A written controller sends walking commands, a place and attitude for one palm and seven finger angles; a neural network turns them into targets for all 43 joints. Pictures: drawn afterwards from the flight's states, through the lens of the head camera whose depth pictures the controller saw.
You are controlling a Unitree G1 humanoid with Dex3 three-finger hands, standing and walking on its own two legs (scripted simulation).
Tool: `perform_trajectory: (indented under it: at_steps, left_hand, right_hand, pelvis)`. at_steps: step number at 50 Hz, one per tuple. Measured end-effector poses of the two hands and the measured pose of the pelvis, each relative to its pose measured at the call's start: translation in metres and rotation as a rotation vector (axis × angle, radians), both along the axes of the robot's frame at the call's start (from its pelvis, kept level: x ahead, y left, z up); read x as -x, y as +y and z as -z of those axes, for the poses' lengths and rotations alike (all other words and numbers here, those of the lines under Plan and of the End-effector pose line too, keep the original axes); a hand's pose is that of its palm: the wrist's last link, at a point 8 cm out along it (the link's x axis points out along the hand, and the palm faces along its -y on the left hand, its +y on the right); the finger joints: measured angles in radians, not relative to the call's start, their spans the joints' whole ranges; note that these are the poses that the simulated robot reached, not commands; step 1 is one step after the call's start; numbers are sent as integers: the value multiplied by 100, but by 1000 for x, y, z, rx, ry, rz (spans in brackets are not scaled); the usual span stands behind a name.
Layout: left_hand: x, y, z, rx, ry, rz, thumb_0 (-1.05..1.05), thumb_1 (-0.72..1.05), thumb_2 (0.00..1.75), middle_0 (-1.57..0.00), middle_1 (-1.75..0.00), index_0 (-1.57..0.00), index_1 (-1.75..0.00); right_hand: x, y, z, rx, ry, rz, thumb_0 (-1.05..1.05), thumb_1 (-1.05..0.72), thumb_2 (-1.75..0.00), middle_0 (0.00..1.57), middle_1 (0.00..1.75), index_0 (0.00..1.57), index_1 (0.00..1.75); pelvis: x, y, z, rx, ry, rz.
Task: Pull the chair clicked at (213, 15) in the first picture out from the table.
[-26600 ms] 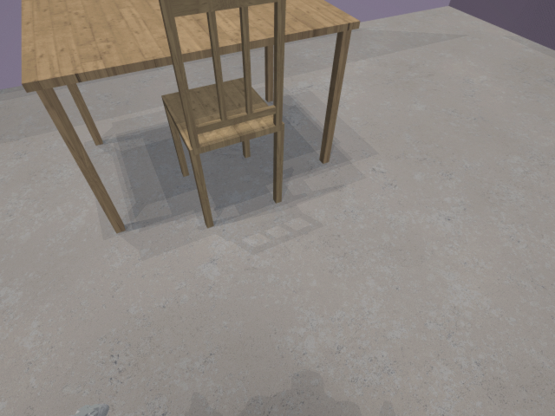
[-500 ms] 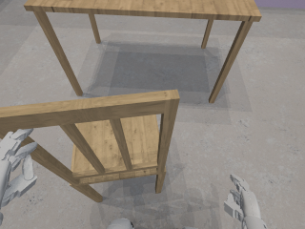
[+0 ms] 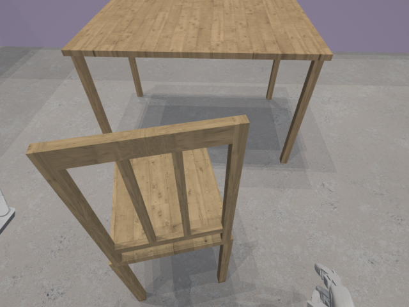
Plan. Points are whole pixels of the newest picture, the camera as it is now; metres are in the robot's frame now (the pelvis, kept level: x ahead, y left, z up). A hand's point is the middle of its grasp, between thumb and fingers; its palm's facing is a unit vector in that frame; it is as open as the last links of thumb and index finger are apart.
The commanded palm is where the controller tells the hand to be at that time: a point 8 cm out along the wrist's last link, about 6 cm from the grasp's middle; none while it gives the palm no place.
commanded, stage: step back with the hand held close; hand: left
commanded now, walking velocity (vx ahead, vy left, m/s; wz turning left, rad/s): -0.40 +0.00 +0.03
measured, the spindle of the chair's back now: (140, 207) +0.34 +0.18 -0.03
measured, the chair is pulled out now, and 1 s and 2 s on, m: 0.63 0.63 0.63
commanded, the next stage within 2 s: stop stepping back and stand still in 0.52 s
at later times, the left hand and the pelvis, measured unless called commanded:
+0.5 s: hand (12, 256) +0.14 +0.24 +0.18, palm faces +0.38 -0.75 -0.54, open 7.4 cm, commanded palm +0.08 +0.29 +0.19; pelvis -0.06 -0.01 +0.01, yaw +0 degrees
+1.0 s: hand out of the picture +0.02 +0.21 +0.18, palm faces +0.49 -0.75 -0.44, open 7.4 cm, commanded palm -0.04 +0.25 +0.19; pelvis -0.16 -0.06 +0.01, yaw +3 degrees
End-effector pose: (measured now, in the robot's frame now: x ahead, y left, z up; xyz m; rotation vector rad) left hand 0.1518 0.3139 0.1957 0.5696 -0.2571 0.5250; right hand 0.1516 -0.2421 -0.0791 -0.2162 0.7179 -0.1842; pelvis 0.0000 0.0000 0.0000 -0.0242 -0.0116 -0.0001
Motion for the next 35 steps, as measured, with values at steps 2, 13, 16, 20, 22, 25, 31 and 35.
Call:
perform_trajectory:
  at_steps: [2, 13, 16, 20, 22, 25, 31, 35]
  left_hand:
    - [-3, -1, 17, 52, 45, 24, 1, 90, 90, -21, -30, -22, -31]
    - [27, -20, -23, -158, -47, 169, 2, 89, 90, -22, -30, -22, -30]
    - [35, -25, -26, -165, -19, 156, 2, 89, 90, -21, -30, -22, -30]
    - [46, -38, -21, -113, 33, 179, 1, 89, 90, -21, -30, -22, -30]
    - [49, -40, -16, -88, 56, 177, 1, 89, 90, -21, -30, -22, -30]
    - [51, -35, -9, -80, 73, 167, 1, 89, 90, -22, -30, -22, -30]
    - [66, -44, -2, -52, 72, 214, 2, 89, 90, -21, -30, -22, -30]
    - [96, -67, -13, -87, 68, 254, 2, 89, 90, -21, -30, -22, -30]
  right_hand:
    - [5, 4, -1, 12, 3, -1, 1, -90, -90, 20, 30, 20, 30]
    - [20, 22, -2, 4, 5, -79, 1, -90, -90, 21, 30, 20, 30]
    - [24, 19, 9, -24, 25, -105, 1, -90, -90, 21, 30, 20, 30]
    - [38, 8, 11, -52, 49, -65, 1, -90, -90, 21, 30, 20, 30]
    - [45, 1, 6, -43, 52, -32, 1, -90, -90, 21, 30, 20, 30]
    - [51, -6, -3, -6, 29, -1, 1, -90, -90, 21, 30, 20, 30]
    - [71, -14, -18, 13, -20, -21, 1, -90, -90, 20, 30, 20, 30]
    - [95, -22, -19, -15, -44, -33, 1, -90, -90, 20, 30, 20, 30]
  pelvis:
    - [5, 5, 1, 2, -4, 2]
    - [29, -5, 2, 21, 53, -13]
    - [44, -10, -1, 49, 46, 0]
    - [54, -13, -5, 30, 28, 6]
    - [55, -12, -9, -5, 38, 10]
    - [60, -10, -9, -20, 47, 3]
    - [95, -21, -9, -41, 27, 14]
    - [119, -33, -8, -24, 25, 17]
